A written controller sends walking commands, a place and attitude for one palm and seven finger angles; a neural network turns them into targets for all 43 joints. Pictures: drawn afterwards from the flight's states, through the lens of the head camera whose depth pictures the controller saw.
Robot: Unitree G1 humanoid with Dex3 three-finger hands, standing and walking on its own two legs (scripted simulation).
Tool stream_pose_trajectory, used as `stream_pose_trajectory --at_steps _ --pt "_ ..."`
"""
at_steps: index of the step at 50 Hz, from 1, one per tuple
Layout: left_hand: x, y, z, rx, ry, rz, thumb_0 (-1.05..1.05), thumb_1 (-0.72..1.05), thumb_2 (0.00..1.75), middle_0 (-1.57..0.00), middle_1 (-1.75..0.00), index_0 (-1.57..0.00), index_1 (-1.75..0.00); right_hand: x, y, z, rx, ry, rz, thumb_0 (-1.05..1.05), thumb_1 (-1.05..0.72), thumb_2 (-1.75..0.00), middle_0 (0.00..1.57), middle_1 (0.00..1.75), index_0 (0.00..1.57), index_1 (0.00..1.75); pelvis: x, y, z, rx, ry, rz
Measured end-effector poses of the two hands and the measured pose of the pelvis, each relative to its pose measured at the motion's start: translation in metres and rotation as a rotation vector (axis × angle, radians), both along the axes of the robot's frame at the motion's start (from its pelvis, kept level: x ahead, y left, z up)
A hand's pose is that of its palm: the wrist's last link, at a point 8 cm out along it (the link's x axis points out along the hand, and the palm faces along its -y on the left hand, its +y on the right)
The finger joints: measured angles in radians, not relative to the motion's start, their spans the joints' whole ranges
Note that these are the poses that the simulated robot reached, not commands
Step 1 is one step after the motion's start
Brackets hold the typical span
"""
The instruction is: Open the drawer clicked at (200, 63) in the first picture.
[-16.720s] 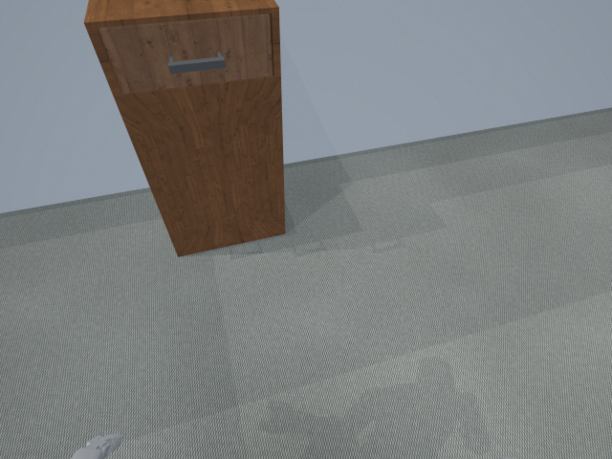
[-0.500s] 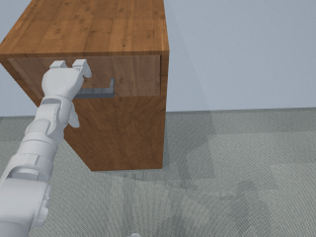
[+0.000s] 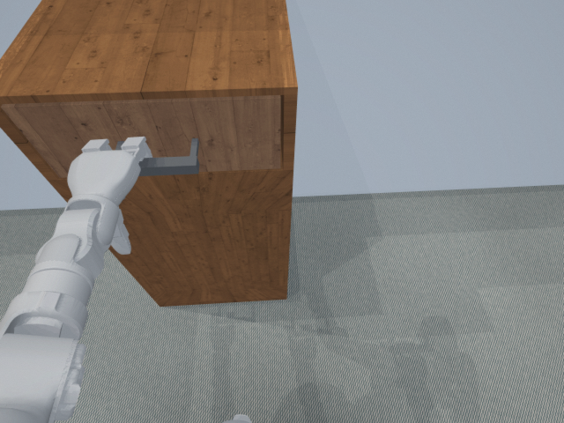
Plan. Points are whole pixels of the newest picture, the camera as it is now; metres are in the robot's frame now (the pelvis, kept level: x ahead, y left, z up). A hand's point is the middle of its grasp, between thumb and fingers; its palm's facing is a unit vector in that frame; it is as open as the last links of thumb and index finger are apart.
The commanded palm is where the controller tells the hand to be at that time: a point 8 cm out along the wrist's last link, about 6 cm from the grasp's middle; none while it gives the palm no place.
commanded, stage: lower the fingers behind the handle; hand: left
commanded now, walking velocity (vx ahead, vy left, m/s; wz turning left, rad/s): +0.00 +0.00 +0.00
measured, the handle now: (156, 156) +0.50 +0.22 +0.06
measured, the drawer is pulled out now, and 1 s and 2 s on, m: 0.00 0.00 0.02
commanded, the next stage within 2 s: close the thumb around the handle in 0.64 s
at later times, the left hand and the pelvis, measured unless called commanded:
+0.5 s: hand (119, 195) +0.44 +0.27 +0.03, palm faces -0.05 -0.05 -1.00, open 13.9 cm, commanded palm +0.42 +0.27 +0.09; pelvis +0.00 +0.00 +0.00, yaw -1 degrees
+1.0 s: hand (116, 194) +0.44 +0.27 +0.03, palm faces -0.05 -0.04 -1.00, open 12.0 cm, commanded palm +0.42 +0.27 +0.09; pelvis +0.00 +0.01 +0.00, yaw -1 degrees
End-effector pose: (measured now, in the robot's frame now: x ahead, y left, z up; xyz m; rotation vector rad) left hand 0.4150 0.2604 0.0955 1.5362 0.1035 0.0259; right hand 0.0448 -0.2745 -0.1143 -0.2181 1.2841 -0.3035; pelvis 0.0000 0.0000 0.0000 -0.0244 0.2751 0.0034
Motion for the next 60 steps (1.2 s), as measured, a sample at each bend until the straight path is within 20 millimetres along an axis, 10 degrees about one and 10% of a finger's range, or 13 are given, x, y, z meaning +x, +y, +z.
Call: stream_pose_trajectory --at_steps 41,60 --pt "0.007 0.011 -0.010 -0.002 -0.014 0.057 0.00 -0.47 0.31 -0.32 -1.20 -0.30 -1.20 -0.001 0.011 -0.002 0.003 -0.015 -0.025 0.00 -0.91 -0.90 0.20 0.30 0.20 0.30 0.001 0.007 -0.004 -0.012 0.019 -0.014" --pt "0.006 0.013 -0.008 -0.009 -0.017 0.037 0.00 0.32 0.65 -0.38 -1.28 -0.34 -1.29 -0.008 0.014 -0.002 0.005 -0.002 -0.033 0.00 -0.91 -0.90 0.20 0.30 0.20 0.30 0.001 0.010 -0.005 -0.014 0.021 -0.019"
